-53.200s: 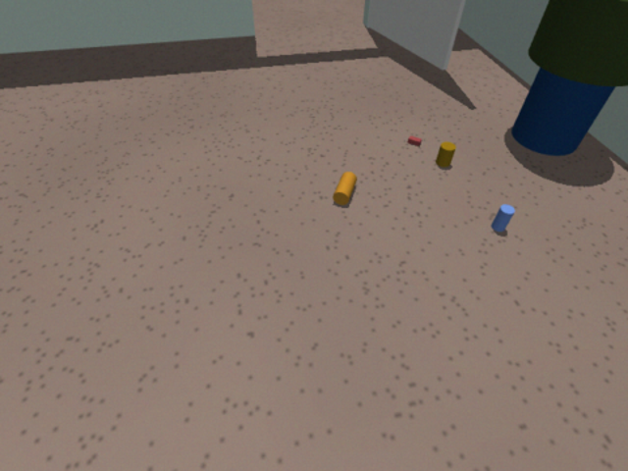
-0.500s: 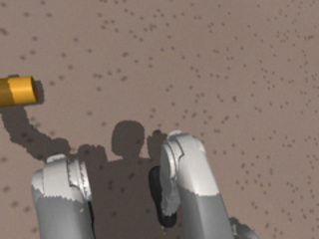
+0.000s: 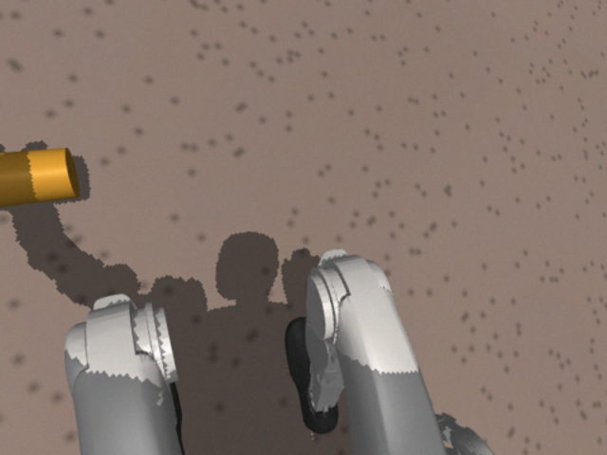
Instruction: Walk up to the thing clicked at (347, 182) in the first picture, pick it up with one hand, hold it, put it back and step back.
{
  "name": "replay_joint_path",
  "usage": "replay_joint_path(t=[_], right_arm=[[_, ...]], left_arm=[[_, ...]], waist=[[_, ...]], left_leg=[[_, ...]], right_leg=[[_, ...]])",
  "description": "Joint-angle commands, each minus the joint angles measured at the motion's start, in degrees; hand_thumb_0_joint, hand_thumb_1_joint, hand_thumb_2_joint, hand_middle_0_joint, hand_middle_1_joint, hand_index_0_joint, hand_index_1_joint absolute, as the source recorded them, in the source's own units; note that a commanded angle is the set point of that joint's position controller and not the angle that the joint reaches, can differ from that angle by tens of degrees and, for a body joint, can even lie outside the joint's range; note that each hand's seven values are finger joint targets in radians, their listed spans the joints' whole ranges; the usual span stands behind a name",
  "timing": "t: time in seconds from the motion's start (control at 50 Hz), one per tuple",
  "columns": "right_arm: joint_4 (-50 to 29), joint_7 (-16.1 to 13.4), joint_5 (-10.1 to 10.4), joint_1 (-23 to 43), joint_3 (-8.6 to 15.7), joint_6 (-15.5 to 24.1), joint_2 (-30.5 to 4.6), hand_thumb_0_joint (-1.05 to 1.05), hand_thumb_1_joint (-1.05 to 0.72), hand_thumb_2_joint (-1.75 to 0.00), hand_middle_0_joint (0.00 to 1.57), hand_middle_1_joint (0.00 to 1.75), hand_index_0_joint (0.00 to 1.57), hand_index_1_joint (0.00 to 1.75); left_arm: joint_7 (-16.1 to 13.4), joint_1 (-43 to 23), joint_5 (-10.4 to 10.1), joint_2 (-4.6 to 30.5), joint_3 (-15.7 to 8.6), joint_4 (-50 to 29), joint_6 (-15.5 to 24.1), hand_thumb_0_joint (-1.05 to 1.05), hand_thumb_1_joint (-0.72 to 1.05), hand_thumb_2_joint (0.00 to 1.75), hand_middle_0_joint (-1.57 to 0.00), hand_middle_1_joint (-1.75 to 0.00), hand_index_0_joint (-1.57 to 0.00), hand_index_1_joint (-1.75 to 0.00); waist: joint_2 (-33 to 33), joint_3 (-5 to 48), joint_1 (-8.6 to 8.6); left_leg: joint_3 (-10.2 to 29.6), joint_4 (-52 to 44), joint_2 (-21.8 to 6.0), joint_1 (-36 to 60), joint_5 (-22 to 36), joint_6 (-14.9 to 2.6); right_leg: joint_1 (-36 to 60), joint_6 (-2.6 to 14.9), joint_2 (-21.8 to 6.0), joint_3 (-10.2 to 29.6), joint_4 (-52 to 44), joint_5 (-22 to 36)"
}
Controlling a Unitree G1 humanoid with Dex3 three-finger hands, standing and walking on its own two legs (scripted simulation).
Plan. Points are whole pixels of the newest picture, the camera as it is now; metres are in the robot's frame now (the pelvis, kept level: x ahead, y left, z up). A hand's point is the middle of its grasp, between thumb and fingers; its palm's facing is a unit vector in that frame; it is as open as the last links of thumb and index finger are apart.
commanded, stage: rise first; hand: left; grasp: from above
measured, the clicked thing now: out of the picture +0.51 +0.34 -0.29
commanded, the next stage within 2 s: approach in 0.04 s
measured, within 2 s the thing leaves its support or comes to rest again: neither
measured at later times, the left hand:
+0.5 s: hand out of the picture +0.50 +0.31 -0.16, palm faces -0.43 -0.04 -0.90, open 14.2 cm
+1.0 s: hand out of the picture +0.49 +0.33 -0.16, palm faces -0.46 -0.05 -0.88, open 14.2 cm
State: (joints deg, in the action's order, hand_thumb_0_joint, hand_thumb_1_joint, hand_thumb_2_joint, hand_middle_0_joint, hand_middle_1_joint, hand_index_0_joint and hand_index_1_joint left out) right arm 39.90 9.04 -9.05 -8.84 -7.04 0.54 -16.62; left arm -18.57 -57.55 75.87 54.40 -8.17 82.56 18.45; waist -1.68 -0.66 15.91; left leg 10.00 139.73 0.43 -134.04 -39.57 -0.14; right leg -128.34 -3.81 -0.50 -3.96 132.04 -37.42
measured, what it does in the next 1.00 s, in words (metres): stands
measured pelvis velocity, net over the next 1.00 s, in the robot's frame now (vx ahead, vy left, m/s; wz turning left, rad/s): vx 0.00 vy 0.00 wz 0.00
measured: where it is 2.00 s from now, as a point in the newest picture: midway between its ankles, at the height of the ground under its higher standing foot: (244, 421)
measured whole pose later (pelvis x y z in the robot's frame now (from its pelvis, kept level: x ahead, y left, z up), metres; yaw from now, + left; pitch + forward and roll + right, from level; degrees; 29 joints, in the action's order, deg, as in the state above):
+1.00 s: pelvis +0.00 +0.00 +0.00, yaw +0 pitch +33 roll -11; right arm 37.7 8.0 -8.5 -10.6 -8.6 0.2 -17.4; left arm -13.4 -62.4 73.0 54.2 -3.7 80.2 15.3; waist -1.8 -2.4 17.1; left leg 10.5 139.6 0.6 -134.4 -39.2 0.3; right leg -128.7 -3.5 -0.4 -4.4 131.8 -36.9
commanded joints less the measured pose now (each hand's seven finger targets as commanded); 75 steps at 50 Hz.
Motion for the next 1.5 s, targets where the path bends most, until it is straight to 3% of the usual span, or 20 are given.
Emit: replay_joint_path(t=[0.0, 0.12, 0.2, 0.26, 0.38, 0.48, 0.56, 0.64, 0.7, 0.8, 0.88, 0.98, 1.02, 1.14, 1.2, 1.3, 1.36, 1.42, 1.44, 1.48], right_arm=[[-0.01, -0.52, 0.11, -12.94, 4.67, -0.63, -15.44, 0.0, -0.91, -0.9, 0.2, 0.3, 0.2, 0.3], [-0.45, -0.84, 0.58, -12.35, 4.91, -0.52, -16.01, 0.0, -0.91, -0.9, 0.2, 0.3, 0.2, 0.3], [-0.05, -0.75, 0.58, -12.74, 5.16, -0.3, -15.5, 0.0, -0.91, -0.9, 0.2, 0.3, 0.2, 0.3], [0.48, -0.78, 0.59, -13.47, 5.22, -0.1, -15.66, 0.0, -0.91, -0.9, 0.2, 0.3, 0.2, 0.3], [0.97, -1.04, 0.01, -14.58, 4.26, 0.34, -15.99, 0.0, -0.9, -0.9, 0.2, 0.3, 0.2, 0.3], [-0.45, -1.21, -0.36, -14.56, 2.61, 0.98, -16.42, 0.0, -0.91, -0.9, 0.2, 0.3, 0.2, 0.3], [-2.19, -1.34, 0.17, -13.8, 2.04, 1.18, -16.81, 0.0, -0.9, -0.9, 0.2, 0.3, 0.2, 0.3], [-4.07, -1.31, 1.21, -12.08, 1.85, 0.84, -16.75, 0.0, -0.9, -0.9, 0.2, 0.3, 0.2, 0.3], [-4.03, -1.48, 1.75, -12.66, 2.27, 0.43, -16.85, 0.0, -0.91, -0.9, 0.2, 0.3, 0.2, 0.3], [-2.65, -1.56, 1.41, -15.17, 3.26, -0.2, -16.83, 0.0, -0.91, -0.9, 0.2, 0.3, 0.2, 0.3], [-1.61, -1.66, 0.83, -16.94, 3.71, -0.68, -16.7, 0.0, -0.91, -0.9, 0.2, 0.3, 0.2, 0.3], [-1.54, -1.68, 0.6, -16.23, 3.43, -1.47, -17.03, 0.0, -0.91, -0.9, 0.2, 0.3, 0.2, 0.3], [-1.9, -1.54, 0.29, -15.8, 3.01, -1.52, -17.3, 0.0, -0.91, -0.9, 0.2, 0.3, 0.2, 0.3], [-3.06, -1.31, -0.11, -13.54, 1.36, -1.13, -17.24, 0.0, -0.9, -0.9, 0.2, 0.3, 0.2, 0.3], [-3.63, -1.35, -0.36, -13.39, 1.0, -0.35, -17.73, 0.0, -0.9, -0.9, 0.2, 0.3, 0.2, 0.3], [-3.47, -1.37, -0.82, -13.22, 0.5, 1.12, -18.6, 0.0, -0.9, -0.9, 0.2, 0.3, 0.2, 0.3], [-4.2, -1.44, -0.93, -12.99, -0.21, 2.15, -19.28, 0.0, -0.9, -0.9, 0.2, 0.3, 0.2, 0.3], [-3.86, -1.33, -1.28, -13.37, -0.89, 3.02, -19.02, 0.0, -0.9, -0.9, 0.2, 0.3, 0.2, 0.3], [-4.36, -1.32, -1.53, -13.24, -1.24, 3.18, -19.17, 0.0, -0.89, -0.9, 0.2, 0.3, 0.2, 0.3], [-3.45, -1.34, -1.61, -14.04, -1.47, 3.47, -19.6, 0.0, -0.9, -0.9, 0.2, 0.3, 0.2, 0.3]], left_arm=[[-2.11, -16.95, -0.82, 15.33, -1.55, -7.79, 0.21, 0.0, -0.59, 1.06, -0.07, -1.0, -0.05, -1.02], [-2.17, -17.48, -1.01, 15.9, -1.55, -7.46, -0.01, 0.0, -0.61, 1.14, -0.08, -0.96, -0.02, -1.01], [-1.5, -17.81, -1.04, 14.13, -0.7, -9.33, -0.08, 0.0, -0.57, 1.04, -0.07, -1.04, -0.06, -1.05], [-1.43, -21.83, -1.39, 10.37, 1.89, -9.63, 0.16, 0.0, -0.58, 1.04, -0.07, -1.04, -0.06, -1.05], [-3.89, -27.83, 0.45, 8.45, 4.17, -3.61, -0.59, 0.0, -0.59, 1.06, -0.07, -1.03, -0.06, -1.05], [-5.98, -28.79, 2.79, 13.66, 2.72, 0.82, -3.34, 0.0, -0.58, 1.05, -0.08, -1.05, -0.07, -1.06], [-6.29, -24.51, 1.85, 16.93, 0.31, 1.31, -6.74, 0.0, -0.57, 1.05, -0.08, -1.04, -0.07, -1.04], [-4.04, -20.5, -0.7, 18.8, -0.75, -2.39, -8.68, 0.0, -0.59, 1.04, -0.08, -1.01, -0.06, -1.03], [-1.56, -19.07, -2.96, 19.37, -1.61, -6.01, -8.71, 0.0, -0.59, 1.04, -0.07, -1.01, -0.06, -1.02], [2.32, -21.75, -5.04, 15.39, -0.06, -12.58, -5.69, 0.0, -0.59, 1.03, -0.07, -1.02, -0.06, -1.03], [3.58, -24.45, -4.35, 11.57, 2.61, -13.18, -2.85, 0.0, -0.61, 1.09, -0.09, -1.01, -0.06, -1.04], [2.48, -24.49, -2.05, 12.42, 3.17, -9.53, -1.56, 0.0, -0.56, 1.12, -0.1, -1.06, -0.09, -1.08], [1.66, -22.33, -1.72, 10.5, 3.74, -5.46, -1.88, 0.0, -0.56, 1.06, -0.08, -1.05, -0.07, -1.05], [-2.05, -25.44, 0.73, 13.64, 3.2, -2.17, -1.77, 0.0, -0.54, 1.04, -0.08, -1.04, -0.08, -1.04], [-4.02, -27.99, 1.06, 16.23, 1.94, -4.08, -1.83, 0.0, -0.54, 1.06, -0.09, -1.03, -0.09, -1.04], [-5.87, -26.46, 1.57, 15.14, 2.55, 2.05, -2.59, 0.0, -0.59, 1.06, -0.07, -0.96, -0.04, -0.99], [-6.51, -26.43, 1.73, 18.14, 1.52, 2.0, -2.86, 0.0, -0.59, 1.07, -0.07, -0.96, -0.05, -0.99], [-6.74, -25.21, 1.15, 17.77, 1.99, 3.04, -3.13, 0.0, -0.59, 1.06, -0.07, -0.96, -0.05, -0.99], [-7.23, -25.71, 0.95, 19.81, 0.7, 2.23, -2.93, 0.0, -0.58, 1.05, -0.07, -0.97, -0.05, -0.99], [-7.25, -24.34, 1.26, 19.41, 1.64, 3.12, -3.19, 0.0, -0.59, 1.04, -0.07, -0.96, -0.04, -0.99]], waist=[[22.39, 38.82, 1.12], [22.2, 37.2, 0.86], [23.49, 39.68, 0.62], [23.57, 37.41, 3.28], [23.01, 35.13, 6.07], [24.05, 37.12, 5.58], [25.54, 39.35, 3.64], [25.2, 41.24, 1.9], [22.03, 40.39, 1.87], [22.78, 41.5, 3.99], [22.51, 37.93, 5.61], [24.64, 37.73, 4.35], [22.47, 33.89, 5.19], [25.08, 33.55, 5.77], [25.89, 36.49, 5.92], [24.59, 32.28, 8.05], [24.41, 32.1, 7.91], [24.45, 31.67, 8.42], [24.47, 33.17, 8.15], [25.67, 32.22, 8.33]], left_leg=[[-5.73, -15.35, 0.21, 31.74, 11.89, -1.2], [-5.37, -16.0, 0.24, 30.79, 9.17, -1.12], [-5.33, -16.21, 0.09, 33.93, 11.38, -0.97], [-4.64, -16.4, -0.2, 33.88, 10.19, -0.89], [-4.72, -15.53, -0.05, 32.28, 8.3, -0.88], [-5.98, -14.22, 0.12, 30.85, 11.44, -1.19], [-6.27, -15.18, 0.01, 31.67, 13.62, -1.07], [-6.75, -14.85, -0.08, 29.84, 13.49, -1.53], [-7.03, -14.09, -0.02, 26.72, 12.46, -1.94], [-6.11, -13.6, -0.27, 29.57, 13.23, -1.12], [-5.68, -13.52, -0.34, 29.78, 10.71, -0.8], [-4.85, -14.82, -0.22, 33.04, 12.88, -0.22], [-4.35, -14.54, -0.18, 32.1, 13.67, -0.29], [-4.19, -15.46, -0.3, 31.76, 11.27, -0.58], [-4.66, -15.09, -0.36, 32.92, 11.91, -0.75], [-3.62, -14.29, -0.56, 31.31, 10.74, -0.62], [-3.98, -13.5, -0.66, 30.36, 10.13, -0.92], [-4.25, -12.57, -0.75, 29.29, 9.3, -1.14], [-3.96, -12.95, -0.87, 29.18, 9.58, -1.1], [-4.01, -12.24, -0.82, 29.75, 11.18, -0.79]], right_leg=[[17.65, 5.21, 2.03, -6.17, -11.5, 12.3], [15.72, 5.41, 1.82, -6.2, -11.72, 10.11], [15.74, 5.38, 1.82, -6.05, -11.47, 11.72], [13.77, 5.12, 1.69, -6.57, -11.56, 11.11], [12.32, 5.3, 1.96, -6.96, -11.6, 10.26], [15.8, 5.51, 2.29, -6.38, -11.41, 13.2], [18.12, 5.62, 2.26, -6.38, -10.72, 14.61], [20.91, 5.56, 2.46, -5.6, -10.74, 14.55], [22.29, 5.26, 2.36, -5.12, -11.55, 13.88], [21.95, 5.54, 2.21, -5.7, -12.51, 13.58], [19.25, 5.76, 2.22, -6.27, -13.69, 11.07], [16.37, 6.15, 2.21, -7.17, -12.29, 12.14], [14.74, 6.15, 2.12, -7.77, -12.07, 12.63], [14.58, 5.85, 2.31, -7.8, -10.93, 12.01], [16.48, 5.54, 2.39, -7.57, -11.05, 12.97], [13.19, 5.62, 2.35, -8.13, -10.26, 11.92], [14.69, 5.44, 2.46, -7.94, -10.45, 11.67], [15.86, 5.28, 2.84, -7.92, -10.59, 11.23], [17.62, 5.1, 2.95, -8.2, -10.47, 11.49], [16.94, 5.35, 2.9, -8.36, -9.97, 12.55]])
